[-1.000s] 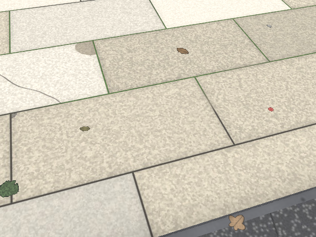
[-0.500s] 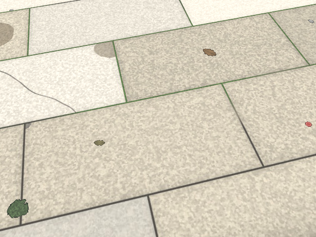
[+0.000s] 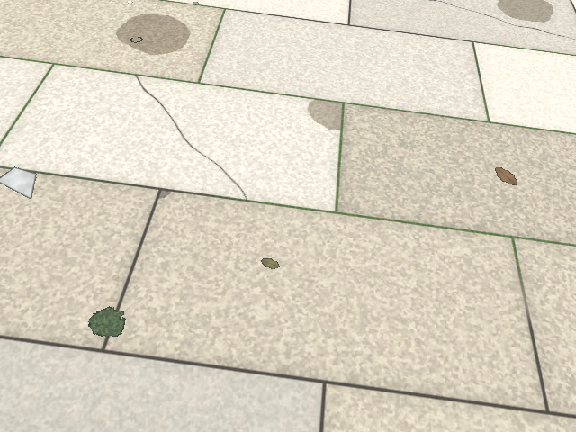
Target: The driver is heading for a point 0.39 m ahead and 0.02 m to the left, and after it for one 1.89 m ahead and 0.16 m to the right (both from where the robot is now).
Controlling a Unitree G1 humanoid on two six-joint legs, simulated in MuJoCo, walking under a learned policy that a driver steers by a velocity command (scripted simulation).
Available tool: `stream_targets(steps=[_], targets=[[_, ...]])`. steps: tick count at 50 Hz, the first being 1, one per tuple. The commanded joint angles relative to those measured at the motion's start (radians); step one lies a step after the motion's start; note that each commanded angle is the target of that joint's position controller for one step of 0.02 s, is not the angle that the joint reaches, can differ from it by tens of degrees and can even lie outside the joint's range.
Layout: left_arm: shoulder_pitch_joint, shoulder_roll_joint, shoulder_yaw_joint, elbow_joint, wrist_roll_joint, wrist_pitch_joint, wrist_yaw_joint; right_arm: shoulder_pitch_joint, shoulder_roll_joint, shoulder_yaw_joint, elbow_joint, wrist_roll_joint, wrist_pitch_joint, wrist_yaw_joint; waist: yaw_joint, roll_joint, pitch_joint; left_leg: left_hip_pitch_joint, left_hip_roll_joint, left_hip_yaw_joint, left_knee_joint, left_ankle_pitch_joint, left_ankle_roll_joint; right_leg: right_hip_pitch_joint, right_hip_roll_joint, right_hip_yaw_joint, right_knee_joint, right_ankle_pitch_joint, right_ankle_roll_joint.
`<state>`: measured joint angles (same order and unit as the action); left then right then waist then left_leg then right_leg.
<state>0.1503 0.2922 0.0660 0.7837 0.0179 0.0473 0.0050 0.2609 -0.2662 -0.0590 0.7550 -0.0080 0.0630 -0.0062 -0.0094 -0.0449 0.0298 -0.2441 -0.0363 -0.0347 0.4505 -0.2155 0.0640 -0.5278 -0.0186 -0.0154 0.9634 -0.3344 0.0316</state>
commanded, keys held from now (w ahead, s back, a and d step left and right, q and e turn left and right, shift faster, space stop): q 0.26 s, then no key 0.46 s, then w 0.28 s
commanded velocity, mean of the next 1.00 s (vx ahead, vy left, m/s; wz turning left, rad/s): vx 0.06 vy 0.00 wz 0.29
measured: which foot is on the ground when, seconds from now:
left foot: down 0.00-0.34, up 0.36-0.66, down 0.68-0.96, up 0.98-1.00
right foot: up 0.00-0.32, down 0.34-1.00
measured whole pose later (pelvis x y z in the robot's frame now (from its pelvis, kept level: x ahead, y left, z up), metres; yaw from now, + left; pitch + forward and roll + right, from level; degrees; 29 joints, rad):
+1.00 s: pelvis +0.02 -0.02 -0.01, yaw +15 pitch +0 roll +0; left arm 0.32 0.27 0.03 0.80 0.03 -0.03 -0.02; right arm 0.28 -0.28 -0.04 0.86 -0.02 0.02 0.00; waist 0.02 0.02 -0.02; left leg -0.22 -0.04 -0.08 0.67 -0.43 0.06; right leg -0.21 0.05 -0.04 0.52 -0.30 -0.08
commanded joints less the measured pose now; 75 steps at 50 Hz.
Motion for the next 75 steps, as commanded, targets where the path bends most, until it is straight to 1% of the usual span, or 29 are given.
stream_targets(steps=[1,10,16,17,18,19,21,22,25,32,34,35,36,37,41,44,47,48,49,51,57,62,65,67,69,70,71,73,75], targets=[[0.004,0.081,0.025,-0.067,0.004,-0.004,-0.004,-0.039,-0.154,-0.038,-0.086,0.013,-0.03,-0.001,0.017,0.125,-0.09,0.149,0.203,-0.248,-0.154,0.343,0.156,-0.082,0.015,0.049,0.078,0.019,0.006],[-0.054,0.077,0.0,-0.147,-0.008,-0.002,0.007,0.014,-0.213,-0.062,-0.117,-0.004,-0.017,0.01,-0.042,0.171,-0.079,0.145,0.201,-0.41,-0.108,0.256,0.184,0.015,0.051,0.072,-0.181,-0.061,-0.005],[0.097,0.067,-0.015,-0.137,-0.017,-0.023,0.031,-0.089,-0.191,-0.053,-0.137,0.007,-0.014,0.017,0.041,0.163,-0.098,-0.008,0.12,-0.447,-0.038,0.213,0.08,0.344,0.064,0.055,-0.571,0.076,-0.055],[0.096,0.104,-0.009,-0.144,-0.004,-0.03,0.041,-0.074,-0.151,-0.04,-0.14,0.014,-0.017,0.012,0.031,0.081,-0.101,-0.095,0.06,-0.394,0.03,0.041,0.022,0.432,-0.044,0.152,-0.679,0.074,-0.076],[0.041,0.18,-0.004,-0.18,0.008,-0.031,0.042,-0.029,-0.077,-0.02,-0.151,0.019,-0.023,0.01,-0.006,-0.153,-0.107,-0.234,-0.09,-0.223,0.218,-0.229,-0.035,0.499,-0.282,0.433,-0.765,0.034,-0.148],[0.043,0.215,0.01,-0.174,0.013,-0.028,0.029,-0.045,-0.162,-0.042,-0.144,-0.013,-0.02,0.002,0.019,-0.17,-0.054,-0.267,-0.139,-0.139,0.386,-0.356,-0.048,0.358,-0.354,0.524,-0.745,0.165,-0.258],[-0.025,0.101,-0.021,-0.182,-0.005,-0.039,0.012,-0.023,-0.182,-0.051,-0.104,-0.01,-0.016,0.005,-0.034,-0.051,-0.018,-0.216,-0.087,-0.168,0.534,-0.261,-0.067,0.291,-0.267,0.381,-0.721,0.252,-0.26],[-0.058,0.083,-0.027,-0.189,-0.001,-0.043,0.01,-0.006,-0.17,-0.048,-0.087,-0.004,-0.013,0.011,-0.047,-0.07,-0.025,-0.202,-0.087,-0.155,0.558,-0.214,-0.08,0.302,-0.207,0.302,-0.709,0.296,-0.228],[-0.009,0.075,-0.032,-0.167,-0.005,-0.051,0.014,-0.014,-0.136,-0.032,-0.067,-0.002,-0.005,0.019,-0.017,-0.096,-0.059,-0.196,-0.08,-0.116,0.52,-0.2,-0.111,0.389,-0.165,0.214,-0.664,0.498,-0.222],[0.059,0.11,-0.018,-0.109,-0.005,-0.031,-0.001,-0.056,-0.077,0.012,-0.032,0.01,0.004,0.006,0.016,-0.135,-0.06,0.018,-0.033,0.022,0.006,-0.131,-0.083,0.396,-0.145,0.217,-0.594,0.435,-0.213],[0.076,0.096,-0.021,-0.097,-0.011,-0.033,0.0,-0.041,-0.094,0.018,-0.017,-0.007,-0.015,-0.005,0.003,-0.079,-0.082,0.182,0.026,-0.059,-0.17,0.085,-0.053,0.316,-0.136,0.218,-0.565,0.427,-0.145],[0.079,0.074,-0.027,-0.109,-0.014,-0.041,-0.004,-0.036,-0.141,0.016,-0.021,-0.023,-0.029,-0.011,0.017,0.007,-0.12,0.26,0.141,-0.18,-0.157,0.159,-0.028,0.257,-0.106,0.18,-0.517,0.344,-0.106],[0.08,0.025,-0.041,-0.113,-0.027,-0.041,-0.007,-0.119,-0.172,0.01,-0.011,-0.008,-0.035,-0.012,0.073,0.179,-0.073,0.107,0.171,-0.214,-0.112,0.214,0.014,0.298,-0.009,0.095,-0.57,0.148,-0.082],[0.068,0.043,-0.042,-0.091,-0.011,-0.037,-0.006,-0.125,-0.12,0.021,-0.011,-0.002,-0.04,-0.005,0.042,0.169,-0.096,0.08,0.155,-0.211,-0.123,0.015,0.026,0.359,0.004,0.07,-0.559,0.068,-0.071],[0.032,0.059,-0.027,-0.091,0.013,-0.031,-0.024,-0.015,-0.181,-0.003,0.038,-0.016,-0.03,-0.004,-0.02,0.242,0.083,0.02,0.203,-0.35,-0.254,-0.554,0.106,0.148,0.067,-0.03,-0.362,-0.091,-0.092],[0.053,0.046,-0.026,-0.084,0.01,-0.052,-0.028,-0.014,-0.165,-0.007,0.044,-0.015,-0.042,0.001,-0.009,0.217,0.098,-0.007,0.235,-0.386,-0.25,-0.512,0.138,0.157,0.042,-0.023,-0.345,-0.081,-0.111],[0.236,0.05,-0.018,-0.014,0.006,-0.075,-0.022,-0.11,-0.135,-0.007,0.02,-0.006,-0.06,0.003,0.096,0.133,0.069,-0.227,0.14,-0.267,-0.106,-0.437,0.084,0.495,0.024,0.042,-0.538,-0.059,-0.143],[0.318,0.137,0.005,0.004,0.01,-0.085,-0.016,-0.169,-0.076,0.011,-0.018,0.004,-0.07,0.005,0.137,-0.049,0.061,-0.39,0.03,-0.126,0.095,-0.353,0.027,0.611,-0.126,0.318,-0.683,-0.279,-0.194],[0.408,0.212,0.031,0.035,0.005,-0.087,-0.02,-0.211,-0.084,0.011,-0.046,-0.01,-0.081,0.003,0.171,-0.173,0.079,-0.509,-0.034,0.009,0.313,-0.287,0.008,0.652,-0.316,0.635,-0.844,-0.447,-0.274],[0.342,0.145,0.015,0.03,0.0,-0.093,-0.014,-0.184,-0.126,-0.002,-0.029,-0.018,-0.094,0.011,0.087,-0.011,0.114,-0.515,0.037,-0.057,0.48,-0.201,0.022,0.58,-0.328,0.601,-0.834,-0.327,-0.303],[0.316,0.079,-0.007,0.064,-0.013,-0.126,-0.007,-0.204,-0.079,0.012,-0.016,-0.024,-0.089,0.045,0.051,-0.044,0.059,-0.428,0.079,0.039,0.369,0.024,-0.03,0.561,-0.163,0.229,-0.849,0.225,-0.233],[0.343,0.108,-0.005,0.101,-0.004,-0.126,-0.011,-0.307,-0.055,0.026,-0.057,-0.022,-0.082,0.063,0.069,-0.079,0.055,-0.267,0.045,0.104,0.225,0.122,-0.041,0.465,-0.145,0.116,-0.825,0.413,-0.225],[0.316,0.118,0.001,0.105,0.0,-0.124,-0.005,-0.249,-0.111,0.007,-0.031,-0.032,-0.08,0.06,0.031,-0.048,0.049,-0.28,0.083,0.043,0.281,0.151,0.003,0.532,-0.207,0.109,-0.751,0.523,-0.214],[0.25,0.127,0.002,0.084,-0.001,-0.128,-0.009,-0.134,-0.109,-0.002,0.018,-0.035,-0.092,0.049,-0.027,-0.025,-0.004,-0.038,0.016,0.113,0.282,0.101,0.034,0.432,-0.169,0.034,-0.578,0.786,-0.191],[0.225,0.123,0.002,0.089,-0.004,-0.128,-0.014,0.222,-0.156,-0.037,0.131,-0.046,-0.112,0.04,-0.193,0.031,-0.103,0.353,0.026,0.06,0.132,0.04,0.076,0.218,-0.088,0.021,-0.078,0.729,-0.157],[0.325,0.01,-0.011,0.074,0.003,-0.129,-0.017,0.245,-0.248,-0.054,0.14,-0.062,-0.125,0.033,-0.112,0.312,-0.162,0.505,0.312,-0.3,0.037,-0.002,0.167,-0.022,0.049,-0.016,0.365,-0.149,-0.119],[0.397,0.027,-0.01,0.072,-0.017,-0.131,-0.006,0.214,-0.237,-0.046,0.112,-0.016,-0.13,0.035,-0.058,0.302,-0.199,0.479,0.429,-0.604,-0.108,0.028,0.237,-0.177,0.09,0.092,0.463,-0.218,-0.13],[0.218,0.108,0.013,0.062,-0.005,-0.114,-0.013,0.019,-0.128,-0.025,0.071,-0.006,-0.142,0.032,-0.025,0.077,0.012,0.193,0.367,-0.405,-0.211,-0.047,0.205,-0.152,-0.03,0.113,0.319,-0.033,-0.137],[0.206,0.076,0.016,0.056,0.019,-0.073,-0.022,0.025,-0.113,-0.02,0.101,-0.015,-0.163,0.028,0.015,0.124,0.054,0.063,0.352,-0.277,-0.224,0.132,0.184,-0.058,-0.071,0.118,0.23,-0.036,-0.115]])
